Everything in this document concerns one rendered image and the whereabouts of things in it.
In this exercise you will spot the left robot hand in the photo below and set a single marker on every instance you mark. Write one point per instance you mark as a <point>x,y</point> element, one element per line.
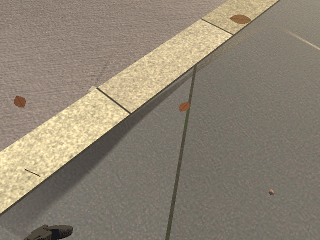
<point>54,232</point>

